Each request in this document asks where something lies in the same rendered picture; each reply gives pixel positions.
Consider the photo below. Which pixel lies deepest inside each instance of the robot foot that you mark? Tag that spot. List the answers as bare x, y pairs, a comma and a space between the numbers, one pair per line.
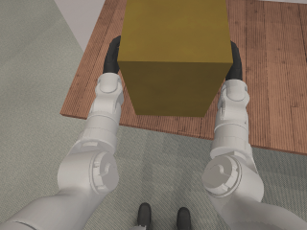
144, 215
183, 219

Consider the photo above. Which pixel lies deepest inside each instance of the carton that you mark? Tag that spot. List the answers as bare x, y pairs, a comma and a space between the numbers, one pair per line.
174, 55

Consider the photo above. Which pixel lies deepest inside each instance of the table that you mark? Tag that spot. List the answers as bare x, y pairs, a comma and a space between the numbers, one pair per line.
272, 40

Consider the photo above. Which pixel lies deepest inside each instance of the right robot hand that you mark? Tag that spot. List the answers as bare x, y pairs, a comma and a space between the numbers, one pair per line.
236, 70

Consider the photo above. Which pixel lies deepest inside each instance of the right robot forearm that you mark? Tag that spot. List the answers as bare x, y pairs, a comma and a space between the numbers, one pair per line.
231, 124

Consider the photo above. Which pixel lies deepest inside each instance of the left robot hand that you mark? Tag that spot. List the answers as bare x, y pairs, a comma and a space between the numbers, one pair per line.
110, 63

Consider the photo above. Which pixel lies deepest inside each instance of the left robot foot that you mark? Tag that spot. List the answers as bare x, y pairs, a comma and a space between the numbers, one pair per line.
144, 215

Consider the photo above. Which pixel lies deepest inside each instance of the left robot upper arm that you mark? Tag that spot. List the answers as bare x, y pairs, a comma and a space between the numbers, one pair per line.
84, 179

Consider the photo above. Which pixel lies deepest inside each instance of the right robot upper arm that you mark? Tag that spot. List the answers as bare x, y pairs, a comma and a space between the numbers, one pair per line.
236, 192

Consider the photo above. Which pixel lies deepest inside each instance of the right robot foot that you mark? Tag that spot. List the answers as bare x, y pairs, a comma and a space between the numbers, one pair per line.
183, 219

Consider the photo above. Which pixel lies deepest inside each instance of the left robot forearm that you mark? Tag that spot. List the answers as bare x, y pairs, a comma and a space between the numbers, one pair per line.
103, 119

